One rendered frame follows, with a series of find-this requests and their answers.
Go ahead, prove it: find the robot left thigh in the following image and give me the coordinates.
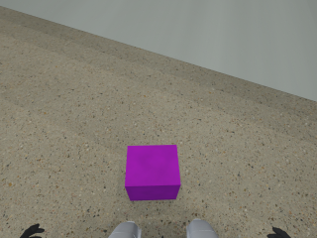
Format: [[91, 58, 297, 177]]
[[108, 222, 142, 238]]

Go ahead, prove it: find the carton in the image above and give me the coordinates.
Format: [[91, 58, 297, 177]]
[[125, 145, 181, 201]]

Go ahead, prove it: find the right robot hand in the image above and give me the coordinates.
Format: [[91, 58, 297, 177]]
[[266, 227, 291, 238]]

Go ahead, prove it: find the left robot hand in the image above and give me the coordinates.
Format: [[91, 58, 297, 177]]
[[20, 223, 45, 238]]

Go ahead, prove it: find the robot thigh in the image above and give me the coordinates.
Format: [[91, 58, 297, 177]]
[[108, 222, 142, 238], [186, 219, 219, 238]]

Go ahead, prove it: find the robot right thigh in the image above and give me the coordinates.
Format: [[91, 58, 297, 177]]
[[186, 219, 219, 238]]

